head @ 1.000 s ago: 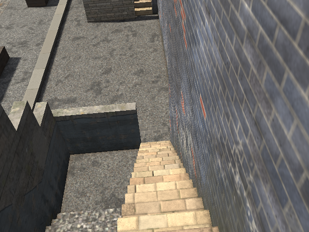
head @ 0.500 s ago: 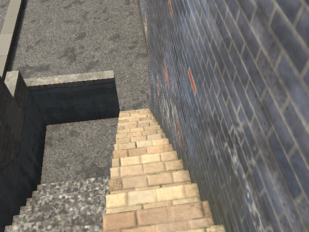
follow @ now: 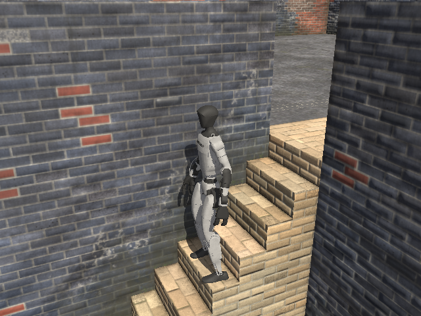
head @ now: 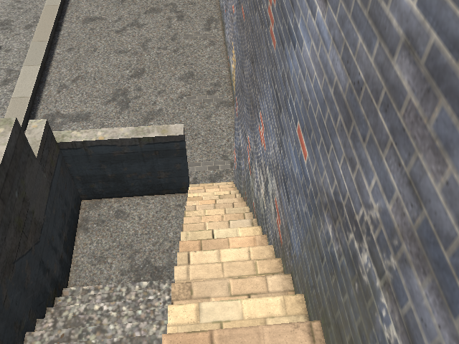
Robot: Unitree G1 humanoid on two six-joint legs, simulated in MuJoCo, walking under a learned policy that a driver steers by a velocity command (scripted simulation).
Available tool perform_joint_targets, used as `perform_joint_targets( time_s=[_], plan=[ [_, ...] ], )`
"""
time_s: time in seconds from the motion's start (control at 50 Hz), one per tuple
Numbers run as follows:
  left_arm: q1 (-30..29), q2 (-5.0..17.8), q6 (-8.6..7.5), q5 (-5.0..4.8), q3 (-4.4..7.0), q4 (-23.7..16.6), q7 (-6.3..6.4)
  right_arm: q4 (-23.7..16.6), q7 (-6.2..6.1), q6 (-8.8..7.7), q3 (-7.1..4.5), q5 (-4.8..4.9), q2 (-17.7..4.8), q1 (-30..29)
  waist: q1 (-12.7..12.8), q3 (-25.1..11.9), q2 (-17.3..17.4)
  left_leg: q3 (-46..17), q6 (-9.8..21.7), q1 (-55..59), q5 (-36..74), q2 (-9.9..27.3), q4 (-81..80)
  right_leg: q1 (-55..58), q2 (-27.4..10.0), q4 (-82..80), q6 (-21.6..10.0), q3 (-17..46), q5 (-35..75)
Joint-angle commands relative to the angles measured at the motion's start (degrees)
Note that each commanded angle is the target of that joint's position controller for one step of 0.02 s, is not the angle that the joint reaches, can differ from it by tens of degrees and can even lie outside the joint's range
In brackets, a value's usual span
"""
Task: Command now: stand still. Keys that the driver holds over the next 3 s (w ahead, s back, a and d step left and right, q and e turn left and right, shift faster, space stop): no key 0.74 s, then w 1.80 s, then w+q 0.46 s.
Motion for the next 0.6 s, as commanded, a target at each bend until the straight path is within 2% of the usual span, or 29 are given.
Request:
perform_joint_targets(
  time_s=[0.02,0.34,0.38,0.48,0.6],
  plan=[
    [2.6,7.1,-0.55,0.14,1.32,-1.3,0.19,-2.9,-0.03,-0.48,-1.31,-0.06,-6.9,1.3,-0.2,-0.6,0.6,-1.8,0.1,0.9,9.7,2.1,-0.7,-1.9,0.7,-1.6,-2.5,-0.8,9.9],
    [6.4,7.6,-0.68,0.11,1.75,-1.5,0.39,-3.5,-0.41,-1.10,-1.14,0.40,-7.2,2.9,0.5,-0.3,0.9,-2.3,-0.3,0.2,12.2,2.1,-1.2,1.2,0.5,-2.9,-2.3,-0.9,13.0],
    [7.1,7.1,-0.62,-0.23,1.53,-1.6,0.57,-3.3,-0.12,-1.24,-0.81,0.34,-6.6,3.0,0.6,-1.0,0.2,-2.6,-0.3,0.7,12.0,2.3,-1.1,1.9,0.4,-2.7,-2.3,-0.9,12.4],
    [7.4,7.4,-0.51,-0.14,1.48,-2.1,0.64,-2.9,0.26,-1.42,-0.76,0.39,-7.1,2.5,0.6,0.5,1.2,-2.7,-0.3,-0.2,11.4,2.2,-1.4,1.2,0.4,-3.0,-2.2,-0.7,11.3],
    [8.0,7.4,-0.59,-0.11,1.47,-2.4,0.67,-2.6,0.26,-1.47,-0.69,0.44,-7.2,2.3,0.6,0.5,1.3,-2.8,-0.3,0.2,11.7,2.2,-1.5,1.1,0.4,-3.2,-2.0,-0.8,11.5]
  ],
)
Next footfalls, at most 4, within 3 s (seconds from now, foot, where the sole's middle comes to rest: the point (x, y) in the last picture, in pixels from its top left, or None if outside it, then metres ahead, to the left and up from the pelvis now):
2.52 left None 0.35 0.10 -1.02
2.62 right None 0.63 -0.21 -1.28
2.84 right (264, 337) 0.74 -0.11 -1.41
2.88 left None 0.52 -0.01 -1.20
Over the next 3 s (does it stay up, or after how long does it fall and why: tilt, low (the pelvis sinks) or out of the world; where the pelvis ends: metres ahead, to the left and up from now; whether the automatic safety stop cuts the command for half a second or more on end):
stays up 0.79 0.05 -0.65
